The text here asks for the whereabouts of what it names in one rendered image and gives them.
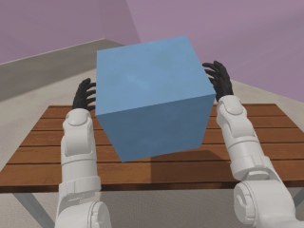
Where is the left robot hand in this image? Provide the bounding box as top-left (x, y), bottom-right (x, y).
top-left (71, 78), bottom-right (96, 111)

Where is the table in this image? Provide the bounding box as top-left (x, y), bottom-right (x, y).
top-left (0, 104), bottom-right (304, 228)

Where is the robot left upper arm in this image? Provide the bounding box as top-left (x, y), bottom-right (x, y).
top-left (55, 200), bottom-right (112, 228)

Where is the robot right upper arm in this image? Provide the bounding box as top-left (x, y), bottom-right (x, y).
top-left (234, 180), bottom-right (304, 228)

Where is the left robot forearm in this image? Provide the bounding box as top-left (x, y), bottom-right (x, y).
top-left (54, 108), bottom-right (102, 228)

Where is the right robot forearm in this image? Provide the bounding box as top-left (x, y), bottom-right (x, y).
top-left (216, 95), bottom-right (295, 215)

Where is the carton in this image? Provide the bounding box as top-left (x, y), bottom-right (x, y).
top-left (95, 35), bottom-right (217, 162)

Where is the right robot hand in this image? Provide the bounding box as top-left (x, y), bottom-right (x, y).
top-left (202, 60), bottom-right (234, 102)

